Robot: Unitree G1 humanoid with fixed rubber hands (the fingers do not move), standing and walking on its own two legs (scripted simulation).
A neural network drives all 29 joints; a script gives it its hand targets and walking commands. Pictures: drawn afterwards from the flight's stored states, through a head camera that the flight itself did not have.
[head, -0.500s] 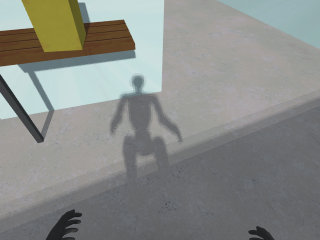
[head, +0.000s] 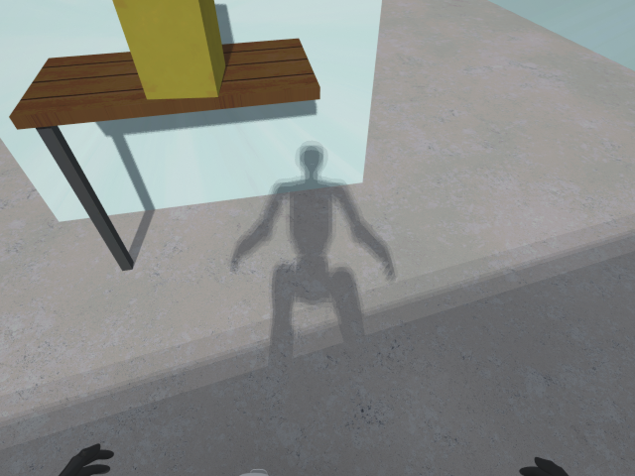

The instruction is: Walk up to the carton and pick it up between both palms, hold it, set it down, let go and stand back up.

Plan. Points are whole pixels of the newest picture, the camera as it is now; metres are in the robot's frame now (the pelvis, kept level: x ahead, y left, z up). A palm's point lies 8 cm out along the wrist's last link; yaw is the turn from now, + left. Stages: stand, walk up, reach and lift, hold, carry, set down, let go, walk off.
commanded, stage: walk up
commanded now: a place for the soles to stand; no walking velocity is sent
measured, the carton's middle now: (177, 37) +1.19 +0.43 +0.08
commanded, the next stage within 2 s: none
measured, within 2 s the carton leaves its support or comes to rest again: neither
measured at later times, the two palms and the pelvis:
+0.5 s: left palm out of the picture +0.17 +0.41 -0.04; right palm (488, 432) +0.24 -0.22 -0.10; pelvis +0.11 +0.07 +0.00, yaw +7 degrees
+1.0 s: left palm out of the picture +0.27 +0.50 -0.05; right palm (411, 328) +0.39 -0.14 -0.09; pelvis +0.24 +0.15 +0.00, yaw +12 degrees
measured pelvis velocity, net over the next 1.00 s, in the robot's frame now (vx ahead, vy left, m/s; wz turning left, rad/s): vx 0.24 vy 0.15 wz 0.20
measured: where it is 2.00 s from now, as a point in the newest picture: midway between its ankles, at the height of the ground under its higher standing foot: (235, 395)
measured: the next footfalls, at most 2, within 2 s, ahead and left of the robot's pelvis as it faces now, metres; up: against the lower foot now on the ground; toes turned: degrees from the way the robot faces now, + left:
left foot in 0.10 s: +0.15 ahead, +0.18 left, +0.00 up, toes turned +4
right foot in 0.44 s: +0.22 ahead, -0.06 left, +0.00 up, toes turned +2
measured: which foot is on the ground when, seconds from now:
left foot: up 0.00-0.08, down 0.10-0.44, up 0.46-0.74, down 0.76-1.00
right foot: down 0.00-0.10, up 0.12-0.42, down 0.44-0.76, up 0.78-1.00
